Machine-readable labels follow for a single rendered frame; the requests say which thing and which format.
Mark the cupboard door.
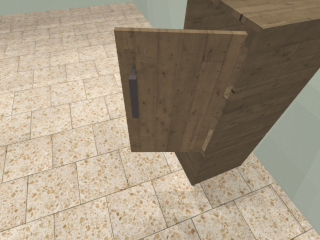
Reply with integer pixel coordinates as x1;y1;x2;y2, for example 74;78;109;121
114;27;248;152

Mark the handle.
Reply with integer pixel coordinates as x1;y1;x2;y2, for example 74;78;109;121
128;66;139;119

